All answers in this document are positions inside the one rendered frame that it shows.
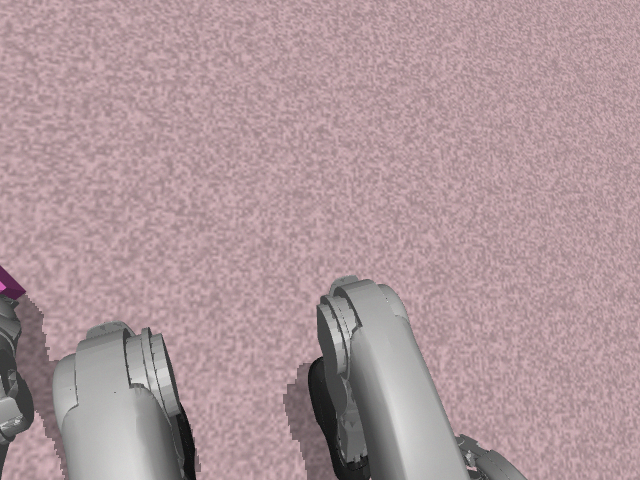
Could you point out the left robot arm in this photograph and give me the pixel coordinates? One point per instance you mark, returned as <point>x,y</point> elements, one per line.
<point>16,403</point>

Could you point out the left robot foot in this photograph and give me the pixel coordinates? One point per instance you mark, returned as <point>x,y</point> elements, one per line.
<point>187,444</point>

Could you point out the right robot foot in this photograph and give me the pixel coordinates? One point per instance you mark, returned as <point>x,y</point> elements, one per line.
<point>325,415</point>

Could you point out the cube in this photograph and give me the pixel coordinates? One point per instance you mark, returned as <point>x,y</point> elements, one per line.
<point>8,286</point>

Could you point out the left robot hand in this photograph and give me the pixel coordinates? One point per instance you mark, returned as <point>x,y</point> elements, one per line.
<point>13,303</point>

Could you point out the right robot hand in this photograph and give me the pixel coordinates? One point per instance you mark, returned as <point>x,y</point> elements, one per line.
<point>490,464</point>

